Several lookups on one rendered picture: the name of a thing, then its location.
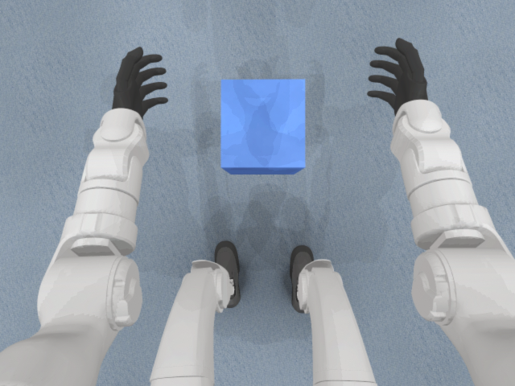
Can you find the robot right forearm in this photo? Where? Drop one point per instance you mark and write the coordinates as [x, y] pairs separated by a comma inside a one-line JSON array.
[[444, 206]]

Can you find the carton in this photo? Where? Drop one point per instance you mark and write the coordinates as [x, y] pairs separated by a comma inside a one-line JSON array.
[[262, 127]]

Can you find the robot left thigh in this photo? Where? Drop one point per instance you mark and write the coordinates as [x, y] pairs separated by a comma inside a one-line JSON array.
[[185, 356]]

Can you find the robot right hand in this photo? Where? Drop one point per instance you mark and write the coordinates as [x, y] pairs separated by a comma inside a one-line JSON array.
[[410, 84]]

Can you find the robot left foot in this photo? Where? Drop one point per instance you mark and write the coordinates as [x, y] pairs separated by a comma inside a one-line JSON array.
[[226, 256]]

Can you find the left robot upper arm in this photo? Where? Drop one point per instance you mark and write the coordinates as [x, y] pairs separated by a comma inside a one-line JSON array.
[[84, 303]]

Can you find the robot left forearm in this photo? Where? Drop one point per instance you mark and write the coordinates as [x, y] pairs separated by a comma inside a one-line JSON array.
[[103, 220]]

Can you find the robot left hand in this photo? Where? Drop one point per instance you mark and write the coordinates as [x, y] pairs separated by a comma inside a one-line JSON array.
[[128, 92]]

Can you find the right robot upper arm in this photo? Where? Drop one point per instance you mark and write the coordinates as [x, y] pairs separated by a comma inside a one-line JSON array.
[[470, 294]]

